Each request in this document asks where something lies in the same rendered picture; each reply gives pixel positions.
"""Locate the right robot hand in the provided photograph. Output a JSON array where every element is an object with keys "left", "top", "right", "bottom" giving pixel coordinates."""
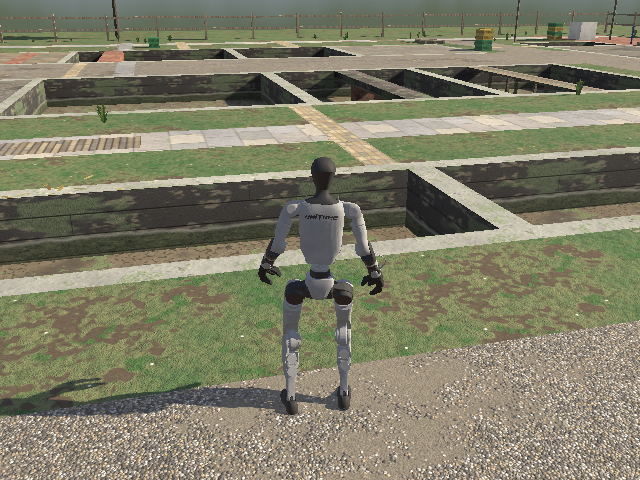
[{"left": 361, "top": 272, "right": 384, "bottom": 295}]

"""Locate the robot shin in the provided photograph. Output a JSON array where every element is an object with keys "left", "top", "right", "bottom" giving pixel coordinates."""
[
  {"left": 282, "top": 334, "right": 299, "bottom": 401},
  {"left": 337, "top": 329, "right": 351, "bottom": 396}
]

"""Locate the right robot shin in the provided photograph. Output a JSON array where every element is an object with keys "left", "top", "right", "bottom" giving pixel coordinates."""
[{"left": 337, "top": 329, "right": 351, "bottom": 396}]

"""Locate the left robot shin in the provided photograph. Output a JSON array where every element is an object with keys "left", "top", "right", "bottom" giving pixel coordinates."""
[{"left": 282, "top": 334, "right": 299, "bottom": 401}]

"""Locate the robot right upper arm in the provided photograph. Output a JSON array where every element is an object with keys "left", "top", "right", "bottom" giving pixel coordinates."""
[{"left": 343, "top": 201, "right": 371, "bottom": 257}]

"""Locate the left robot hand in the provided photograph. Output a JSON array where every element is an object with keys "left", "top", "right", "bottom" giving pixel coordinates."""
[{"left": 258, "top": 265, "right": 281, "bottom": 285}]

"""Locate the robot left forearm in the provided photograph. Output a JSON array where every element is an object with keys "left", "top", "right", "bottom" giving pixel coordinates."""
[{"left": 261, "top": 238, "right": 280, "bottom": 269}]

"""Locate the robot left upper arm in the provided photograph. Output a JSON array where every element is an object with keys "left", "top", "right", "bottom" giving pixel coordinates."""
[{"left": 270, "top": 200, "right": 302, "bottom": 254}]

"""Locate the robot right forearm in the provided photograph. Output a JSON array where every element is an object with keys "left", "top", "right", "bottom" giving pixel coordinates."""
[{"left": 361, "top": 241, "right": 381, "bottom": 278}]

